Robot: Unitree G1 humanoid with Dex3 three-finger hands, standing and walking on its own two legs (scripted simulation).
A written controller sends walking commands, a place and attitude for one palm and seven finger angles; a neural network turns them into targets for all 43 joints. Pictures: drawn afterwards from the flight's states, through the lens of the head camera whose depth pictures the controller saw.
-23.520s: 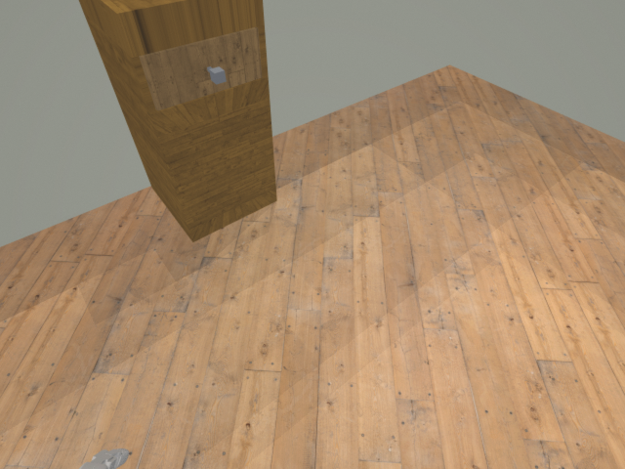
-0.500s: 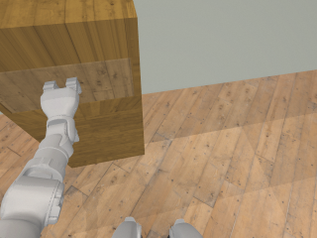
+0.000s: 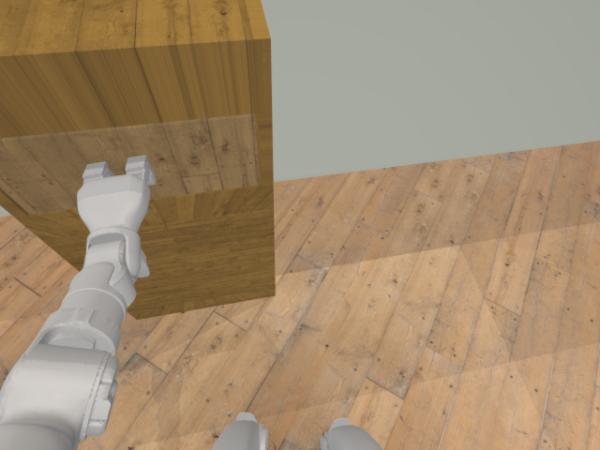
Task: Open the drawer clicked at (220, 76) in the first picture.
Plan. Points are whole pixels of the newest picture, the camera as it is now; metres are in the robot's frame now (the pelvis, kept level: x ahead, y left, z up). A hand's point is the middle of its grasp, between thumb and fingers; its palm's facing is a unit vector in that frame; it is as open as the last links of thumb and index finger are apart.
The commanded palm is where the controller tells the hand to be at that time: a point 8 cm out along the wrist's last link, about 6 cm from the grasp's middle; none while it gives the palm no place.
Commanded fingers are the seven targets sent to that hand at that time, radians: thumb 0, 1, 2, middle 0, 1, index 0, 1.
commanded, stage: close the thumb around the handle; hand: left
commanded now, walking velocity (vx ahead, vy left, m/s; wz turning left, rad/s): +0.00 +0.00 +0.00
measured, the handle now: (133, 189) +0.49 +0.25 +0.00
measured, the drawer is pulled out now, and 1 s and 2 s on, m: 0.00 0.00 0.07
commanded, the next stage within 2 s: pull the drawer open in 0.74 s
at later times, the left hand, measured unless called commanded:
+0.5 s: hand (133, 220) +0.44 +0.24 -0.02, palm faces -0.02 -0.03 -1.00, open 8.3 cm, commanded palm +0.43 +0.23 +0.04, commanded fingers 0.00 0.84 0.88 -0.40 -1.34 -0.40 -1.34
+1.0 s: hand (135, 220) +0.44 +0.24 -0.02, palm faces -0.04 -0.04 -1.00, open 6.9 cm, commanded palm +0.42 +0.22 +0.04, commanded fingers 0.00 0.90 0.90 -0.40 -1.35 -0.40 -1.35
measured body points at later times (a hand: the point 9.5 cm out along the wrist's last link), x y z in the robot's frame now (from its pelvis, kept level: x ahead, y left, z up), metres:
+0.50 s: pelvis +0.00 +0.00 +0.00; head +0.10 +0.01 +0.44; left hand +0.44 +0.24 +0.03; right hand +0.02 -0.26 -0.13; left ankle +0.01 +0.09 -0.67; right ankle -0.01 -0.12 -0.67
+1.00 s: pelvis +0.00 +0.00 +0.00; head +0.10 +0.01 +0.44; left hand +0.44 +0.24 +0.03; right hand +0.02 -0.27 -0.12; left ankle +0.01 +0.09 -0.67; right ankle -0.01 -0.12 -0.67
